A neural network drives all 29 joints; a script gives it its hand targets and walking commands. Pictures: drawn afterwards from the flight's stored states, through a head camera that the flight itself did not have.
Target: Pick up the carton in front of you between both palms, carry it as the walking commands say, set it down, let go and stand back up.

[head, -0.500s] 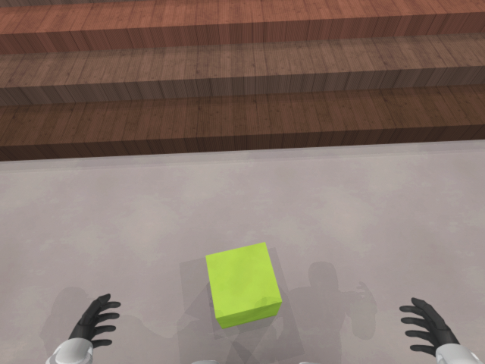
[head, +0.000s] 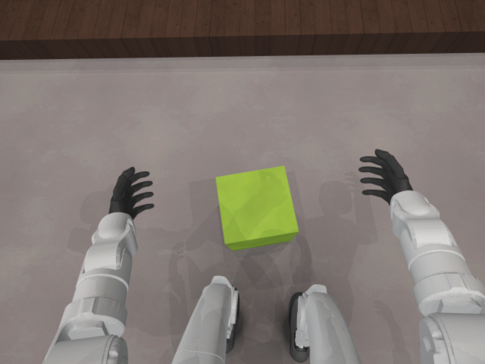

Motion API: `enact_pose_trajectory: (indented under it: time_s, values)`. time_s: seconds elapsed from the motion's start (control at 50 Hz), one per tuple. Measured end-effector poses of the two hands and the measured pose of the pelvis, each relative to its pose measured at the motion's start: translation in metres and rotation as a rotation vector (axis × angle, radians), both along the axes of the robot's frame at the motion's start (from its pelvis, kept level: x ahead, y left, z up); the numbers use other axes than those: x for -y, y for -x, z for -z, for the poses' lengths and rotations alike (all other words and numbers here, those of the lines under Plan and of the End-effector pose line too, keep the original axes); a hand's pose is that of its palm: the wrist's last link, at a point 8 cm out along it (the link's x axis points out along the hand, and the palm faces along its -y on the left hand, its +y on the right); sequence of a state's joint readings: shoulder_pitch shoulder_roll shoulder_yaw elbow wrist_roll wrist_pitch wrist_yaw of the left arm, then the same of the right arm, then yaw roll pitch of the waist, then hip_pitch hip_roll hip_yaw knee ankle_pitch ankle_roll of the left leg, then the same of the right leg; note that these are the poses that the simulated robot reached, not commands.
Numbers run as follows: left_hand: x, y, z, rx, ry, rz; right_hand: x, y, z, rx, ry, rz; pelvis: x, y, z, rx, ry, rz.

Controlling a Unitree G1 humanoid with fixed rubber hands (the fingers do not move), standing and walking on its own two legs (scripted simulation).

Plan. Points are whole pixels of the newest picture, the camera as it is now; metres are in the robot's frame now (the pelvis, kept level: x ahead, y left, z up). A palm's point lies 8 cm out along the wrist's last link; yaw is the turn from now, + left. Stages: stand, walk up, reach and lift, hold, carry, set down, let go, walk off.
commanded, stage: reach and lift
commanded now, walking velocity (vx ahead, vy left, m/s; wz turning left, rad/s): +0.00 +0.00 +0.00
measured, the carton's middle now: (256, 212) +0.45 +0.05 -0.56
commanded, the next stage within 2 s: none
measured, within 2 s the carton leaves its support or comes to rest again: neither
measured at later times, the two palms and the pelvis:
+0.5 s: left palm (164, 181) +0.42 +0.23 -0.17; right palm (345, 150) +0.51 -0.14 -0.18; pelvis -0.02 -0.01 -0.06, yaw +0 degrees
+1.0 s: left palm (189, 210) +0.41 +0.23 -0.41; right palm (322, 191) +0.49 -0.14 -0.42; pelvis -0.06 -0.01 -0.26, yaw +2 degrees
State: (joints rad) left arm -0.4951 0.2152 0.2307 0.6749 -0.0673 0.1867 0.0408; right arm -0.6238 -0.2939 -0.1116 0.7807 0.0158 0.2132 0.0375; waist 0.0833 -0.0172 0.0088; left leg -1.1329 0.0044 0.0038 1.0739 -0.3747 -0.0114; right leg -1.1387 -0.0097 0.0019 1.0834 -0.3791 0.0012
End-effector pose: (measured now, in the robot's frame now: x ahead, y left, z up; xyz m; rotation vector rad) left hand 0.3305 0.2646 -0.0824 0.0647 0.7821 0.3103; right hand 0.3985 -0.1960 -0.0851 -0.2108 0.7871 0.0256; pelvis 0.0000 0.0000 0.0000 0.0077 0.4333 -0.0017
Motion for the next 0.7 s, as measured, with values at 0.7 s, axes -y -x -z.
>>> enact_pose_trajectory:
  time_s: [0.7]
  values:
    - [0.029,-0.082,0.199,0.077,0.046,-0.062,-0.054,-0.095,0.212,0.072,-0.082,-0.023,0.008,0.012,0.141,-0.489,-0.026,-0.002]
